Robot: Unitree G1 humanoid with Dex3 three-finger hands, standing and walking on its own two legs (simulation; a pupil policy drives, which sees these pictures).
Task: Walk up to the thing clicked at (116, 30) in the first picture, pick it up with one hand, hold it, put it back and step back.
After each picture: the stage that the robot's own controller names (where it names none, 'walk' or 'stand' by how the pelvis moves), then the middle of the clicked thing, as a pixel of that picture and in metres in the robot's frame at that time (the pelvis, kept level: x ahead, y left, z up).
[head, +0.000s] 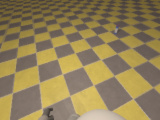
stand; (116, 29) +2.22 -0.63 -0.65
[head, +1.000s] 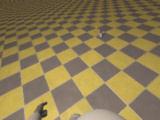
walk; (100, 33) +2.14 -0.12 -0.62
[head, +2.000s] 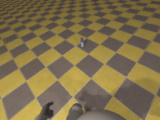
walk; (82, 42) +1.51 +0.27 -0.65
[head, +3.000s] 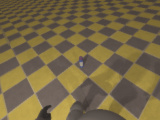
walk; (81, 62) +0.98 +0.23 -0.65
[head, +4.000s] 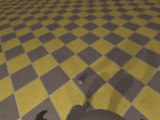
walk; (80, 79) +0.59 +0.18 -0.63
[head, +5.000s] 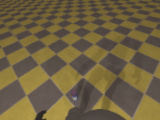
stand; (74, 95) +0.38 +0.20 -0.62
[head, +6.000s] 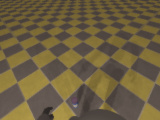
stand; (75, 102) +0.31 +0.18 -0.66
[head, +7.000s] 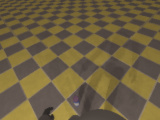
stand; (76, 101) +0.32 +0.17 -0.66
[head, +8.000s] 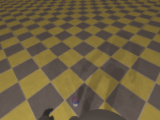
stand; (75, 102) +0.32 +0.18 -0.66
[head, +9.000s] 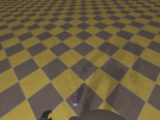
stand; (75, 101) +0.33 +0.19 -0.66
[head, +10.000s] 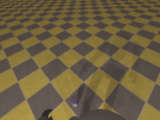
stand; (74, 102) +0.32 +0.19 -0.66
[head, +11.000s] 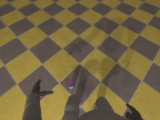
go down; (70, 84) +0.35 +0.19 -0.55
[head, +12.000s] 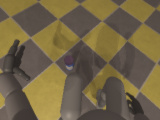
go down; (69, 64) +0.42 +0.20 -0.27
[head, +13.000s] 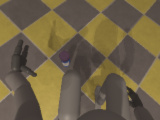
close in; (65, 60) +0.42 +0.21 -0.24
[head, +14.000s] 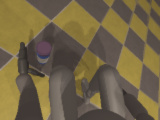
close; (43, 55) +0.41 +0.24 -0.16
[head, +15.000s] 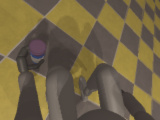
close; (37, 54) +0.40 +0.26 -0.16
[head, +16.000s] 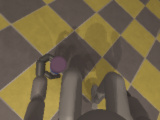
lift; (56, 68) +0.30 +0.24 -0.07
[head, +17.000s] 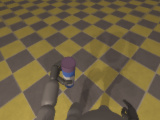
lift; (68, 74) +0.30 +0.15 +0.06
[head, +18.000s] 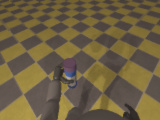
hold; (71, 75) +0.31 +0.14 +0.03
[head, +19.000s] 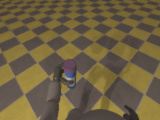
hold; (70, 76) +0.31 +0.15 +0.03
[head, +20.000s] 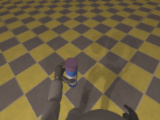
hold; (71, 74) +0.31 +0.14 +0.03
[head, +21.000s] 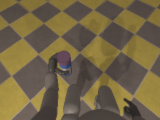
crouch; (65, 65) +0.37 +0.17 -0.03
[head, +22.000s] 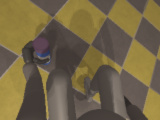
lower; (43, 54) +0.42 +0.23 -0.15
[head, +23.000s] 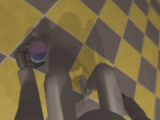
lower; (38, 56) +0.40 +0.25 -0.16
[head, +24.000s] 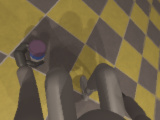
lower; (37, 55) +0.40 +0.25 -0.16
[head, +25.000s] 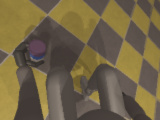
lower; (37, 55) +0.39 +0.26 -0.16
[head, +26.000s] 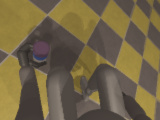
rest; (40, 56) +0.39 +0.24 -0.16
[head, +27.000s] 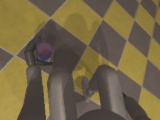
withdraw; (44, 56) +0.40 +0.23 -0.17
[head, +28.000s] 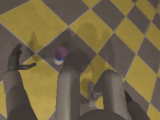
stand; (59, 57) +0.40 +0.21 -0.19
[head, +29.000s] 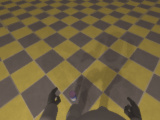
stand; (73, 96) +0.33 +0.17 -0.57
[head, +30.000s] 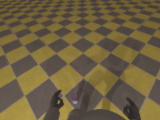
stand; (75, 99) +0.34 +0.17 -0.60
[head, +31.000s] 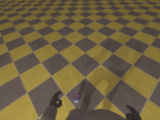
stand; (76, 98) +0.33 +0.17 -0.61
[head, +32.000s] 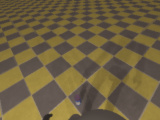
walk; (77, 100) +0.35 +0.17 -0.66
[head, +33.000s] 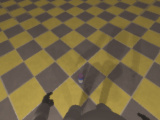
walk; (80, 78) +0.50 +0.12 -0.63
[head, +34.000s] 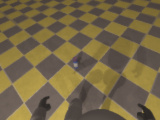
walk; (75, 62) +0.77 +0.26 -0.62
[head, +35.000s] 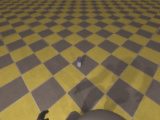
stand; (79, 62) +0.98 +0.21 -0.64
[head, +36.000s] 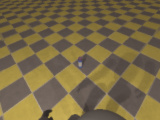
stand; (80, 62) +0.96 +0.20 -0.66
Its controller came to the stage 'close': yes
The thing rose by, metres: 0.68
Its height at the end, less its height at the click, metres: +0.00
